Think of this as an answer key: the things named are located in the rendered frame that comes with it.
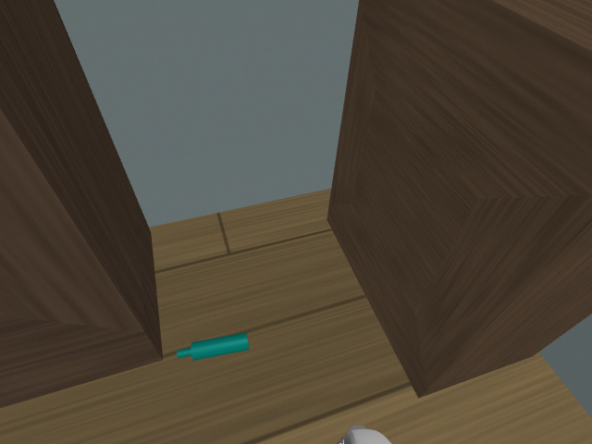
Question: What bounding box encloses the bottle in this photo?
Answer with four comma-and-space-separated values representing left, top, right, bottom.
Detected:
177, 332, 249, 361

